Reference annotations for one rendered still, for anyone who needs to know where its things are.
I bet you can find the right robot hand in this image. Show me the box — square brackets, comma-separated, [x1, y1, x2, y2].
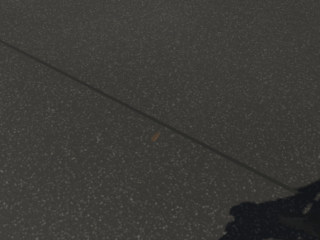
[278, 212, 320, 240]

